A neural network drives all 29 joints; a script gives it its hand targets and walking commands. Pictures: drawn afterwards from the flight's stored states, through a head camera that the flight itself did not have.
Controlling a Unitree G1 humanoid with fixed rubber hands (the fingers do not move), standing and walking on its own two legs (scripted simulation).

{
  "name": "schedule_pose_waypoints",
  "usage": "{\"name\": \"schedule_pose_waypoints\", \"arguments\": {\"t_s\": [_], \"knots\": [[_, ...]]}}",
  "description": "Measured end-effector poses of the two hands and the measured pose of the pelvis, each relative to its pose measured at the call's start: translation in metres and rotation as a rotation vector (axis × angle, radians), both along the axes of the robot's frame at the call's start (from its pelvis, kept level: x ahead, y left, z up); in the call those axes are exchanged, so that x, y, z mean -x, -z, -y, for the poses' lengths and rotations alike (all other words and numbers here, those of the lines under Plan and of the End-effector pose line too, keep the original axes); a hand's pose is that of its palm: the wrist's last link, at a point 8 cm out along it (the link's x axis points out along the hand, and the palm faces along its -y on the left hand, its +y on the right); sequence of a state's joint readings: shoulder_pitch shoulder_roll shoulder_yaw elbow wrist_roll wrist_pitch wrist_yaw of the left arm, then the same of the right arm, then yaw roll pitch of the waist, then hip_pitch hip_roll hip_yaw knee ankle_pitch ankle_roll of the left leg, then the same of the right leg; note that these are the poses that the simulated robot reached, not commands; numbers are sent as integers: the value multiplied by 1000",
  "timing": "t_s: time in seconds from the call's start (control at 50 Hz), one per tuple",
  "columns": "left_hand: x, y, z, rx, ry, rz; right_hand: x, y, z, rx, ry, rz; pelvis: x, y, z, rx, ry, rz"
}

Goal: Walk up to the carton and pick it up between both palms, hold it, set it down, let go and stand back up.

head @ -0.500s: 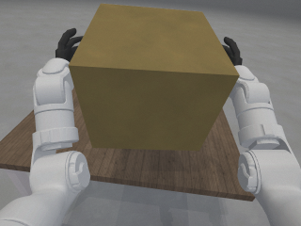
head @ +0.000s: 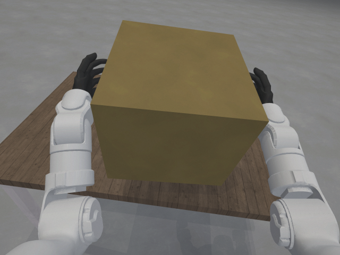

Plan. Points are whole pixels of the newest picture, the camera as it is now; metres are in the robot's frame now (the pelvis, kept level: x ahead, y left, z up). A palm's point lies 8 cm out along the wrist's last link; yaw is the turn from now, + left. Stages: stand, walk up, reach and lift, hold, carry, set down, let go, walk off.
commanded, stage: set down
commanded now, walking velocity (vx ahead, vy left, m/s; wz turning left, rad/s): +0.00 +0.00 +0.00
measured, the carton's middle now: (172, 104) +0.44 -0.02 +0.16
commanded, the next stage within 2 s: none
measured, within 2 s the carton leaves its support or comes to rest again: neither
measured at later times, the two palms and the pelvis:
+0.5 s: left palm (92, 91) +0.40 +0.17 +0.22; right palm (259, 111) +0.37 -0.22 +0.19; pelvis -0.01 +0.00 +0.00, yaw +0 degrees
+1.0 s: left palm (98, 100) +0.41 +0.16 +0.19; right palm (257, 116) +0.38 -0.23 +0.17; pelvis +0.00 +0.00 +0.00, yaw +0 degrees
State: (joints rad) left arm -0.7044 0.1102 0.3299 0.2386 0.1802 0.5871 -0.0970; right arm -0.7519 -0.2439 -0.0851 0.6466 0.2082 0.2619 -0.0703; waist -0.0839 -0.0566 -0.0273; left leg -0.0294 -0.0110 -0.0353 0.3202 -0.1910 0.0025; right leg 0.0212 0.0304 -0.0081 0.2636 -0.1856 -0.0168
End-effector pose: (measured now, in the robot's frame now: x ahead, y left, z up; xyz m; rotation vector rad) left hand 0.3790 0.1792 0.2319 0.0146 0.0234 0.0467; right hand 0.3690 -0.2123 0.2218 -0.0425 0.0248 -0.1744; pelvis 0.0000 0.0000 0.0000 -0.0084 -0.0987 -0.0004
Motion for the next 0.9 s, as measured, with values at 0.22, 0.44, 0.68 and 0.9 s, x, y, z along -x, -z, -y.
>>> {"name": "schedule_pose_waypoints", "arguments": {"t_s": [0.22,0.44,0.68,0.9], "knots": [[-2,-9,0,11,9,-10,0,-3,0,-17,6,-8,8,-1,4,-4,-12,-7],[-18,7,8,2,42,-38,-3,22,7,-17,32,-31,8,-2,3,-4,-2,-40],[-26,36,13,-17,34,-79,-11,43,13,-1,27,-69,0,-2,2,-3,3,-59],[-28,49,14,-3,29,-99,-14,53,14,10,24,-86,-2,-2,3,-4,-2,-83]]}}
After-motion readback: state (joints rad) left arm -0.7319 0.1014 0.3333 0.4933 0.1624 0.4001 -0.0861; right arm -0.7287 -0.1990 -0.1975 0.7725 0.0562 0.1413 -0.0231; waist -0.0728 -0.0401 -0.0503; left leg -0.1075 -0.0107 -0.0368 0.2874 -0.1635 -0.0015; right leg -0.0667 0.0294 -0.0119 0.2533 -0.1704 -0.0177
